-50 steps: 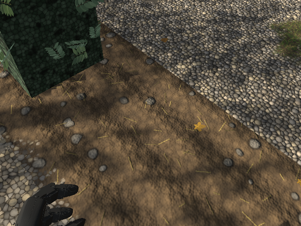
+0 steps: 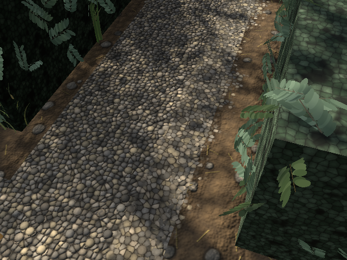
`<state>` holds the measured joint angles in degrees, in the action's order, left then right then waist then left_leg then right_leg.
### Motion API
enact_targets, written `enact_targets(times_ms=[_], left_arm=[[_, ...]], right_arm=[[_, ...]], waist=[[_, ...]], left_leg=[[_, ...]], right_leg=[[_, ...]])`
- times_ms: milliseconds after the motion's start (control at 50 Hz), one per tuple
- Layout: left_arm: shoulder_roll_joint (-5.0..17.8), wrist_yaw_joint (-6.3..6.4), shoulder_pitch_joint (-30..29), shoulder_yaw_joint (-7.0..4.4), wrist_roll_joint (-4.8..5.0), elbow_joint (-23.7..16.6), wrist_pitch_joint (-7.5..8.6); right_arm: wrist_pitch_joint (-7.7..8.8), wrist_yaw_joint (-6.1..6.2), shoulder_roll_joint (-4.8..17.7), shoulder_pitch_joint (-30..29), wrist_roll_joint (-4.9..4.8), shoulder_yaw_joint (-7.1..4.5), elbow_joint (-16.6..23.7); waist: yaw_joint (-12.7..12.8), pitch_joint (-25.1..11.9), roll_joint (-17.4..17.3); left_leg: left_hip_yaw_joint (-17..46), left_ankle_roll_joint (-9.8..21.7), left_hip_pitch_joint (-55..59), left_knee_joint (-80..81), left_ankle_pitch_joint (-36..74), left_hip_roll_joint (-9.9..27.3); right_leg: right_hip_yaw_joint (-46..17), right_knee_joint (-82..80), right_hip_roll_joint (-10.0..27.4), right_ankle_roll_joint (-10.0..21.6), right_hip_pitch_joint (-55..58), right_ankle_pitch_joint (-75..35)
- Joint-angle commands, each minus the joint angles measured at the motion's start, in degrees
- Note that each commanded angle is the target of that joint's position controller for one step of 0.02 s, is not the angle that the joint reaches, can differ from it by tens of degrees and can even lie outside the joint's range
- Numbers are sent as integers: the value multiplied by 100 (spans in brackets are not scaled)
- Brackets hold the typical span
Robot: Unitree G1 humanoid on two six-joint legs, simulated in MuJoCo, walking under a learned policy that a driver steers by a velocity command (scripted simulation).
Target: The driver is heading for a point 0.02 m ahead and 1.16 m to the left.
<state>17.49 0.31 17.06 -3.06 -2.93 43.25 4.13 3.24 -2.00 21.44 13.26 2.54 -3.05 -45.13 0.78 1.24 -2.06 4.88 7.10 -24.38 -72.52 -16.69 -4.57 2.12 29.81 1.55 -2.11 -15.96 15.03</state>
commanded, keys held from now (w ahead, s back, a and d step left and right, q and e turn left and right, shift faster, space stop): w+shift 0.20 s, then shift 0.10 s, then q+shift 0.28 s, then w+q+shift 0.42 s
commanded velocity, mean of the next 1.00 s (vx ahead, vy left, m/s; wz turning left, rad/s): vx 0.65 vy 0.00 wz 0.58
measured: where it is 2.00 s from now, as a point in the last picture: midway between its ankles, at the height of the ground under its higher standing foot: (26, 150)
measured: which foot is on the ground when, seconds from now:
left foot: up 0.00-0.26, down 0.28-0.72, up 0.74-1.00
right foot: down 0.00-0.28, up 0.30-0.70, down 0.72-1.00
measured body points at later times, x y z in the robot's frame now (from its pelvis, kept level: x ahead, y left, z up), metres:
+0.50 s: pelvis +0.42 +0.05 +0.01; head +0.47 +0.07 +0.46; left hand +0.56 +0.34 -0.09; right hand +0.58 -0.16 -0.11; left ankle +0.43 +0.10 -0.73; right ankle +0.50 -0.11 -0.64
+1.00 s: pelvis +0.71 +0.13 +0.01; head +0.73 +0.14 +0.46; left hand +0.56 +0.39 -0.10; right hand +1.02 +0.01 -0.08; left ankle +0.66 +0.25 -0.64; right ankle +0.73 +0.01 -0.73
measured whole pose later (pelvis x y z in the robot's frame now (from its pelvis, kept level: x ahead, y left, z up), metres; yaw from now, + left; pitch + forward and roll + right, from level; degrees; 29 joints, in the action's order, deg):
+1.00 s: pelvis +0.71 +0.13 +0.01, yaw +37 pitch +1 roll -2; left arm 17.2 0.7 22.4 -4.3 -1.6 44.3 3.9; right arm -0.8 -4.7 19.9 10.0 1.9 -5.2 -38.5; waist 2.6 -0.3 -2.5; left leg 2.7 3.7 -37.8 -68.2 -13.0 1.2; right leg 7.0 19.6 -0.3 0.5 -5.5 15.6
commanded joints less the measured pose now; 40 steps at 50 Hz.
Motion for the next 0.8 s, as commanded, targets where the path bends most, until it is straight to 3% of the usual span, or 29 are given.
enact_targets(times_ms=[20,60,100,140,180,220,240,260,280,300,320,340,360,380,400,440,460,500,520,540,580,600,660,700,720,740,760,780,800], left_arm=[[336,-110,710,-74,142,205,216],[529,-132,748,-119,177,279,280],[438,-116,780,-74,192,393,274],[600,-110,857,-94,222,477,316],[746,-123,1019,-102,262,619,325],[1070,-96,1132,-137,267,680,291],[1135,-23,1146,-121,267,716,225],[1189,41,1026,-112,322,733,162],[905,90,869,-67,338,541,152],[-82,45,1699,126,451,316,152],[575,161,1617,-7,446,329,71],[691,127,1033,15,358,248,293],[607,139,750,26,441,111,325],[562,193,369,23,379,78,286],[655,228,306,-45,373,51,188],[478,257,38,-67,377,-187,94],[352,265,-70,-81,364,-305,57],[323,189,-541,-96,247,-528,71],[313,198,-693,-121,230,-563,82],[291,193,-934,-126,247,-639,89],[171,180,-1438,-110,194,-733,85],[129,157,-1709,-113,230,-880,48],[489,65,-1992,-295,370,-1056,40],[629,135,-1691,-385,530,-1081,152],[718,166,-1269,-432,537,-1031,224],[839,238,-875,-497,393,-918,278],[1109,184,172,-476,-51,-557,97],[826,118,212,-444,6,-720,24],[597,111,-55,-358,71,-791,-26]], right_arm=[[-44,-175,-184,-590,86,163,732],[-34,-201,-178,-1101,95,228,993],[-8,-304,-148,-1742,73,285,1302],[16,-388,-314,-2075,65,386,1455],[10,-362,-308,-2096,82,405,1391],[48,-232,-149,-1657,153,358,1215],[71,-138,-44,-837,209,296,958],[106,-60,36,323,196,229,573],[159,40,459,1282,239,71,248],[135,159,962,936,232,-44,384],[79,178,1017,1278,-126,-195,420],[-16,124,779,762,-387,-113,367],[-13,118,562,282,-398,-117,320],[10,158,311,-158,-393,-68,429],[40,165,364,-279,-365,-90,582],[14,197,373,-150,-372,-87,597],[-42,222,288,-67,-390,-86,563],[-32,313,420,-149,-399,-170,678],[-102,344,404,-82,-381,-194,667],[-203,378,384,-7,-430,-222,653],[-324,434,495,331,-493,-319,548],[-341,440,427,395,-504,-322,489],[-297,380,203,312,-495,-382,584],[-213,353,-1,478,-419,-403,598],[-158,312,-189,409,-398,-339,717],[-127,239,-477,555,-456,-285,835],[-128,148,-158,957,-78,-297,791],[-153,158,-32,752,41,-294,756],[-144,112,44,368,82,-304,741]], waist=[[84,225,615],[75,429,557],[60,598,685],[25,688,680],[-64,616,571],[-353,174,797],[-770,-357,862],[-1348,-830,852],[-1586,-1418,622],[-602,-2484,-1107],[-924,-3467,-441],[-808,-2887,-403],[-434,-1759,105],[-216,-1252,414],[-37,-866,406],[128,-451,347],[183,-307,95],[207,-308,167],[160,-432,220],[78,-583,218],[-213,-638,203],[-238,-696,90],[-171,-496,-169],[-34,-320,-163],[207,-639,-6],[180,-937,757],[370,-1576,2097],[443,-1283,1684],[364,-591,806]], left_leg=[[552,-70,-2008,387,175,538],[373,-135,-2186,1039,521,538],[-55,-172,-1909,2211,1080,550],[-621,-98,-977,2943,1606,532],[-864,81,-450,3352,1806,472],[-1172,244,245,3410,1278,41],[-1124,332,1119,3497,1040,-190],[-922,430,2328,4116,1597,-114],[-65,593,3807,4246,2263,807],[2490,1137,5470,3776,5866,2977],[2859,1631,5603,3745,7520,2963],[2474,1706,5042,4277,6716,2294],[1939,1503,4097,4583,5906,2038],[1658,1258,3158,4844,5246,1731],[1550,1218,2391,5154,5172,1634],[1417,1117,1623,5368,5435,1486],[1152,1009,1333,5345,5537,1183],[881,902,927,5393,5374,822],[708,717,739,5241,5265,607],[598,446,563,5090,4996,370],[853,37,562,4810,4769,389],[1150,10,706,4808,4137,413],[2215,335,1538,4713,1894,754],[2590,489,1576,4670,305,898],[2452,505,1269,4230,-24,770],[1859,316,-105,3374,-921,315],[647,10,-1315,1515,-1722,-633],[379,27,-1942,415,-1557,-204],[301,-63,-2068,13,-923,23]], right_leg=[[-2033,-1986,1415,967,1225,678],[-1382,-2325,1377,981,1121,-275],[-628,-2745,1168,877,849,-727],[-105,-3226,1140,839,405,-1600],[276,-3172,1151,805,820,-2860],[494,-2029,1222,716,1435,-5820],[512,-716,1203,597,1506,-6904],[527,836,1104,483,1182,-7032],[507,3015,625,372,48,-4570],[174,5836,-377,184,-1822,1694],[-802,6544,-409,342,-2093,1608],[-977,6180,-108,72,-2405,1804],[-677,5541,184,-61,-2683,1571],[-576,5052,395,-200,-2492,1251],[-587,4812,483,-262,-2142,1120],[-587,4133,471,-268,-1930,1063],[-443,3737,362,-263,-1992,1015],[-261,2659,71,-205,-1910,122],[-216,1980,-75,-214,-1538,-521],[-98,1367,-311,-207,-1071,-1092],[-167,812,-585,-181,-596,-1541],[-326,572,-618,-159,-629,-1563],[-957,147,-302,-30,-1007,-1101],[-1150,-306,-23,121,-484,-620],[-1140,-476,153,302,526,-553],[-2090,-716,768,585,2147,673],[-4357,-1035,1794,1226,3349,3160],[-5188,-1520,2115,1302,3092,4532],[-4635,-1522,1948,1194,2322,4196]])
Keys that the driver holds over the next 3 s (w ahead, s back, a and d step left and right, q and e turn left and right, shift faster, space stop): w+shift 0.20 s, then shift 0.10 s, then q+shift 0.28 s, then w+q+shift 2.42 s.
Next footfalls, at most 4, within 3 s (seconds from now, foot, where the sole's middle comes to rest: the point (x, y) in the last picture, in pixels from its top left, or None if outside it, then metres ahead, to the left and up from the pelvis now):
0.28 left None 0.47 0.10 -0.77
0.72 right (177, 192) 0.77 0.03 -0.77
1.24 left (82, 164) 0.90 0.47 -0.77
1.62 right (56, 121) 1.16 0.65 -0.77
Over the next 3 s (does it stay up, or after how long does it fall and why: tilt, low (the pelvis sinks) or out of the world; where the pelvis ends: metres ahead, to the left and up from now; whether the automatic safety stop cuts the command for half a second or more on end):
stays up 0.48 0.87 -0.01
